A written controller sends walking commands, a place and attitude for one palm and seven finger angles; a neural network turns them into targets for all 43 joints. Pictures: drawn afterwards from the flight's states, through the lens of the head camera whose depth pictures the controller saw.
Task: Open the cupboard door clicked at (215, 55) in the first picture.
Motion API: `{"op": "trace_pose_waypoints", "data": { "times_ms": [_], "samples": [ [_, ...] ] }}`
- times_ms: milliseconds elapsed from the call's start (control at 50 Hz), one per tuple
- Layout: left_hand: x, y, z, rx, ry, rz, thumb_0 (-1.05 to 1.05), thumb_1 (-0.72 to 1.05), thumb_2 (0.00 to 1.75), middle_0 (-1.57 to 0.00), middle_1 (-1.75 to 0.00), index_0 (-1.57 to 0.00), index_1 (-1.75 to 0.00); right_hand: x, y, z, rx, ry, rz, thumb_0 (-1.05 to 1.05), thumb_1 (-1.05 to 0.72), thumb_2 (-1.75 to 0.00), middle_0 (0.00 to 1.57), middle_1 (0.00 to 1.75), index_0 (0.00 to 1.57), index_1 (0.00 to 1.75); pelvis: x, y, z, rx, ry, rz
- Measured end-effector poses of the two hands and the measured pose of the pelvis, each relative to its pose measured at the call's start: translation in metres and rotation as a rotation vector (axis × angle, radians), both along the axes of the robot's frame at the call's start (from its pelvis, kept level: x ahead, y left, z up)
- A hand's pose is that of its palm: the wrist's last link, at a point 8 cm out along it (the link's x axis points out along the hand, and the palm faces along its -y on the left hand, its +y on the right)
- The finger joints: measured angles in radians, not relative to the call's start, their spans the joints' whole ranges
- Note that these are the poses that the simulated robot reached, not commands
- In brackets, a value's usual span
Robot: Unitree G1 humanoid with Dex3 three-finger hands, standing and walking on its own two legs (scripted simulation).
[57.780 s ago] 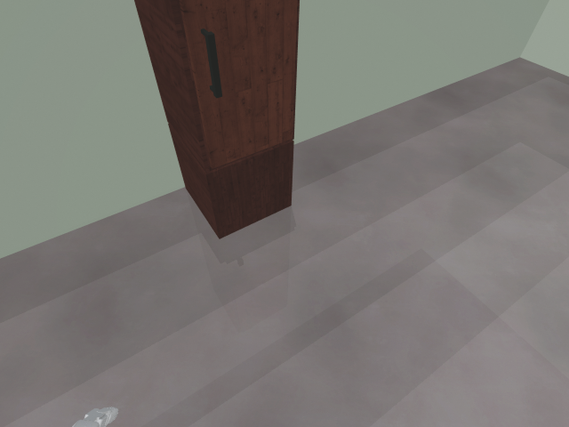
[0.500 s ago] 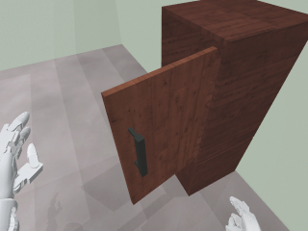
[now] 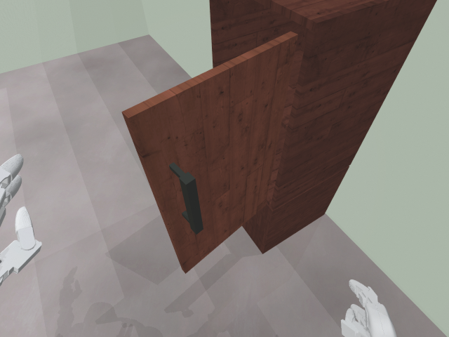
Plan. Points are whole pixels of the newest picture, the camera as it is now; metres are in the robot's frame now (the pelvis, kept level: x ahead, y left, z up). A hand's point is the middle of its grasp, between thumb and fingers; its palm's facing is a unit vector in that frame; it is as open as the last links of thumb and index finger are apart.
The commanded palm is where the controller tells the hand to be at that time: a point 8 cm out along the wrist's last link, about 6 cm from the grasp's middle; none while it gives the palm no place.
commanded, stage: step back with the hand held close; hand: left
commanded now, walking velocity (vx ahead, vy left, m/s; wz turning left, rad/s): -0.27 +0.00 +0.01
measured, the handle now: (186, 200) +0.35 +0.10 +0.04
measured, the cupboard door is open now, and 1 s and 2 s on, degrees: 100 100 100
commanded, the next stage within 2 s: stop stepping back and stand still in 0.80 s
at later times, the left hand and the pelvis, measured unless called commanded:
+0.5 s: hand out of the picture +0.13 +0.26 +0.15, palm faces +0.42 -0.79 -0.44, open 7.4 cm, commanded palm +0.06 +0.31 +0.18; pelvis -0.07 +0.00 -0.01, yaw +2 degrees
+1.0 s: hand out of the picture +0.01 +0.26 +0.16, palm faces +0.36 -0.83 -0.44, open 7.4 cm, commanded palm -0.07 +0.30 +0.18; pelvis -0.21 +0.01 -0.01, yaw -1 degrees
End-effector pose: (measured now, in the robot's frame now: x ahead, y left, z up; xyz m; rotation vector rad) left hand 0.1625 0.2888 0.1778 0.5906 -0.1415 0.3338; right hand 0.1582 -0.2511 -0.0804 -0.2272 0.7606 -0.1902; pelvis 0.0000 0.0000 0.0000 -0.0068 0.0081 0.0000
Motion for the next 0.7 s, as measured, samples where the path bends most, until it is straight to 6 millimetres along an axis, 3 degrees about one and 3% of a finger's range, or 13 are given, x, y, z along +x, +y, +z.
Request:
{"op": "trace_pose_waypoints", "data": {
  "times_ms": [160,300,400,540,700],
  "samples": [
    [-0.026,0.018,0.0,0.015,-0.059,0.023,0.01,0.89,0.9,-0.21,-0.3,-0.21,-0.3,-0.024,0.014,0.004,-0.025,-0.011,0.004,0.01,-0.9,-0.9,0.2,0.3,0.2,0.3,-0.024,0.011,-0.006,0.005,-0.006,-0.004],
    [-0.053,0.023,-0.001,0.019,-0.124,0.088,0.01,0.89,0.9,-0.21,-0.3,-0.21,-0.3,-0.038,0.028,0.001,-0.043,-0.019,0.068,0.01,-0.9,-0.9,0.2,0.3,0.2,0.3,-0.037,0.01,-0.01,0.002,0.001,0.04],
    [-0.067,0.019,-0.005,-0.018,-0.118,0.108,0.01,0.89,0.9,-0.21,-0.3,-0.21,-0.3,-0.045,0.031,-0.002,-0.005,-0.014,0.084,0.01,-0.9,-0.9,0.2,0.3,0.2,0.3,-0.054,0.003,-0.008,-0.013,0.012,0.029],
    [-0.084,0.007,-0.007,-0.043,-0.122,-0.014,0.01,0.89,0.9,-0.21,-0.3,-0.21,-0.3,-0.065,0.023,0.008,-0.013,-0.05,0.054,0.01,-0.9,-0.9,0.21,0.3,0.2,0.3,-0.081,0.004,-0.01,-0.038,-0.01,0.036],
    [-0.124,0.04,0.001,0.037,-0.134,-0.008,0.01,0.89,0.9,-0.22,-0.3,-0.21,-0.3,-0.102,0.031,0.022,-0.09,-0.047,0.061,0.01,-0.9,-0.9,0.2,0.3,0.2,0.3,-0.12,0.02,-0.007,-0.043,-0.008,0.029]
  ]
}}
